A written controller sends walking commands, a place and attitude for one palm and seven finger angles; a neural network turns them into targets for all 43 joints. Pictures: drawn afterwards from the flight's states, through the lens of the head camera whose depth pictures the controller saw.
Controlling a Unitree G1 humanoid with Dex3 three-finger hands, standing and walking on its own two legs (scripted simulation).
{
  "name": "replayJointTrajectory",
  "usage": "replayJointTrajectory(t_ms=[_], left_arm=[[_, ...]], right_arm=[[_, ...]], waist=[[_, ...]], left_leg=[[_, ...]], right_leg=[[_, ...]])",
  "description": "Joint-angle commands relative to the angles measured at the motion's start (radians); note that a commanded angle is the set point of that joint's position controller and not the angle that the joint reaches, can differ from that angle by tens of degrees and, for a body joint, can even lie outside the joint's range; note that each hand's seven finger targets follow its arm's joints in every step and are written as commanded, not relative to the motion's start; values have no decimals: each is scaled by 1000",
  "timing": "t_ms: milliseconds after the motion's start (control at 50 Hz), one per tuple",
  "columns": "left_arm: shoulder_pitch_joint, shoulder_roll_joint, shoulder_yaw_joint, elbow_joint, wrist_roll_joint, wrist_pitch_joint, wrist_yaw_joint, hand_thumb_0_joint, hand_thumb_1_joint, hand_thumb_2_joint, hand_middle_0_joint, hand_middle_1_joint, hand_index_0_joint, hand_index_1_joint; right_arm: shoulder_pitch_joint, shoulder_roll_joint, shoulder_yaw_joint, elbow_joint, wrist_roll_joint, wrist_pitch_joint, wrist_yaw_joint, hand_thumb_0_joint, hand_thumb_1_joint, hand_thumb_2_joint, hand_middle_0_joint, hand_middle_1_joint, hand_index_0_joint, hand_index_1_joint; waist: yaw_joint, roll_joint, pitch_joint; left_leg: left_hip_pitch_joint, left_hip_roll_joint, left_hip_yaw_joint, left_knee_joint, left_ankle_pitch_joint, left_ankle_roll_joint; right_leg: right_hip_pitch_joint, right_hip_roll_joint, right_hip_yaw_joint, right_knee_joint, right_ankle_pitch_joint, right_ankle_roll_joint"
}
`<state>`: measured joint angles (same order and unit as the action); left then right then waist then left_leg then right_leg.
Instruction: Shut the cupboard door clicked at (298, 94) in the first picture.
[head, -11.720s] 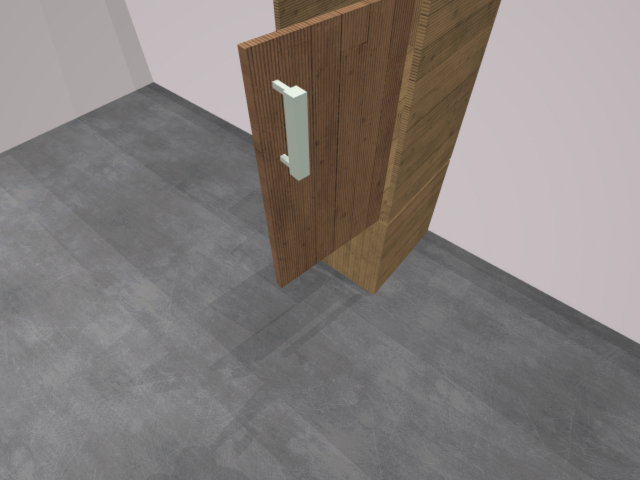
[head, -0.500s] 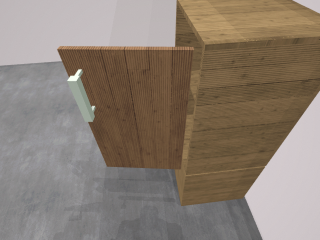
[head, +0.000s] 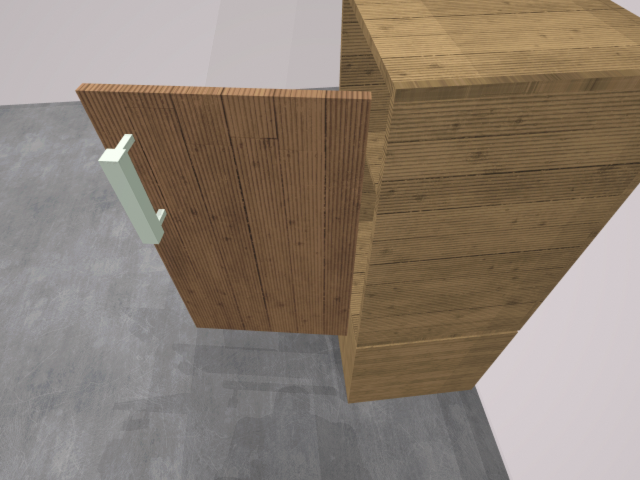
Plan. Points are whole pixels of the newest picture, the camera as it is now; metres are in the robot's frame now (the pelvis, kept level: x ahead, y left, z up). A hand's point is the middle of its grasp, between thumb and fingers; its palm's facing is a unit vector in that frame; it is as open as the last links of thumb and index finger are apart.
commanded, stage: come to a stop and stand still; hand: left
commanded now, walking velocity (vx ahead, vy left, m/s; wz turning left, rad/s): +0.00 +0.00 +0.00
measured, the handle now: (140, 190) +0.46 +0.28 +0.11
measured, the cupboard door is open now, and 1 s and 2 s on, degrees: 80 80 80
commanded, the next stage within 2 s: look again from close up in 0.18 s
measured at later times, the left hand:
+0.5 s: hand out of the picture +0.02 +0.17 -0.17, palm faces +0.02 -0.98 -0.20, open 7.3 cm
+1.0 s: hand out of the picture +0.01 +0.17 -0.17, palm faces +0.03 -0.98 -0.19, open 7.4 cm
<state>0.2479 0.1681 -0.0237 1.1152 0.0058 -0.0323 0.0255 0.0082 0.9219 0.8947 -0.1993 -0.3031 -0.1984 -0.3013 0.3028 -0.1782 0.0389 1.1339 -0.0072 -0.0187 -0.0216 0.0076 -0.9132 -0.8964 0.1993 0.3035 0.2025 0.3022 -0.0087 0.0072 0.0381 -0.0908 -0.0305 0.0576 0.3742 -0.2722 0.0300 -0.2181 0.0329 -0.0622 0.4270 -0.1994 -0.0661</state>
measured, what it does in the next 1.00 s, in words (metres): stands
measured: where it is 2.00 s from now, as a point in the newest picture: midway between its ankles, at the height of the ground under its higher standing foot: outside the picture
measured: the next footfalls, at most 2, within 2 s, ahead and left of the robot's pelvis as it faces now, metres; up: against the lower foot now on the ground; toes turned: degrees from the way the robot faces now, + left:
right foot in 1.74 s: +0.03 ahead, -0.07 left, +0.00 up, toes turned +4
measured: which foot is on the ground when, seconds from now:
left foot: down 0.00-1.00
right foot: down 0.00-1.00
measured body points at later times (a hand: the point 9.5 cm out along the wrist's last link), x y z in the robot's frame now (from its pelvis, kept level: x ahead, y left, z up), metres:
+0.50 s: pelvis +0.02 -0.01 +0.00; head +0.03 -0.01 +0.45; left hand +0.02 +0.22 -0.16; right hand +0.01 -0.22 -0.16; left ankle -0.04 +0.10 -0.74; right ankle +0.02 -0.07 -0.74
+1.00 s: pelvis +0.01 -0.01 +0.00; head +0.02 -0.01 +0.45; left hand +0.01 +0.22 -0.16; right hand +0.00 -0.22 -0.16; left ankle -0.04 +0.10 -0.74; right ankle +0.02 -0.07 -0.74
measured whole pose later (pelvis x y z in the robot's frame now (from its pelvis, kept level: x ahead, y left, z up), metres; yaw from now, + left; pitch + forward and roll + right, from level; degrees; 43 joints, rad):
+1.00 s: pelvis +0.01 -0.01 +0.00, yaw +0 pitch -1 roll +0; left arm 0.28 0.15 -0.01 1.12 0.01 -0.03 0.03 0.01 0.91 0.89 -0.20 -0.30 -0.20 -0.30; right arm 0.30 -0.14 0.03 1.15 -0.01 -0.02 -0.03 0.01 -0.91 -0.90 0.20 0.30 0.20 0.30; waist 0.01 0.00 0.04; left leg -0.07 -0.02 0.05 0.36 -0.28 0.02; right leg -0.19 0.05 -0.07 0.40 -0.20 -0.08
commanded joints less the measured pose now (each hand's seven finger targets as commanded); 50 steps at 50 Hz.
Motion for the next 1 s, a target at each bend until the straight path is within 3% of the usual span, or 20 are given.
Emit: replayJointTrajectory(t_ms=[0, 220, 380, 540, 620, 880, 940, 980], left_arm=[[56, 108, 17, -28, -5, -12, 9, 0, 900, 900, -200, -300, -200, -300], [60, 96, 22, -34, -4, -12, 13, 0, 900, 900, -200, -300, -200, -300], [62, 93, 24, -33, -3, -10, 14, 0, 900, 900, -200, -300, -200, -300], [78, 93, 25, -27, -2, -12, 14, 0, 900, 900, -200, -300, -200, -300], [79, 88, 23, -25, -3, -9, 13, 0, 900, 900, -200, -300, -200, -300], [92, 79, 25, -22, -1, -7, 13, 0, 900, 900, -200, -300, -200, -300], [87, 117, 36, -33, 0, -13, 14, 0, 900, 900, -200, -300, -200, -300], [96, 106, 38, -38, 0, -7, 18, 0, 900, 900, -200, -300, -200, -300]], right_arm=[[60, -80, -21, -16, -3, -19, -11, 0, -900, -900, 200, 300, 200, 300], [63, -68, -27, -6, -4, -22, -17, 0, -900, -900, 200, 300, 200, 300], [54, -66, -30, -5, -3, -20, -20, 0, -900, -900, 200, 300, 200, 300], [51, -70, -31, -4, -3, -21, -20, 0, -900, -900, 200, 300, 200, 300], [50, -66, -30, -3, -3, -21, -21, 0, -900, -900, 200, 300, 200, 300], [72, -50, -28, 4, -3, -18, -21, 0, -900, -900, 200, 300, 200, 300], [65, -84, -36, -6, -3, -18, -20, 0, -900, -900, 200, 300, 200, 300], [84, -48, -30, -10, -3, -6, -18, 0, -900, -900, 200, 300, 200, 300]], waist=[[8, -22, 18], [10, -22, -1], [9, -21, 20], [10, -21, -3], [12, 0, 14], [14, -26, 43], [19, -13, 35], [21, -17, 28]], left_leg=[[-116, 122, -102, -72, 97, 3], [-88, 130, -103, -64, 158, 1], [-79, 133, -101, -66, 161, 2], [-64, 131, -100, -65, 159, 1], [-66, 133, -105, -75, 157, 2], [-95, 126, -103, -83, 98, 2], [-106, 116, -100, -69, 99, 2], [-137, 102, -81, -51, 65, -10]], right_leg=[[100, -166, 186, -80, 173, -11], [123, -161, 169, -60, 272, -9], [107, -156, 165, -65, 263, -9], [122, -159, 169, -74, 270, -7], [107, -154, 165, -76, 233, -9], [95, -150, 171, -102, 148, -7], [109, -172, 193, -109, 170, -17], [122, -201, 215, -107, 168, -24]])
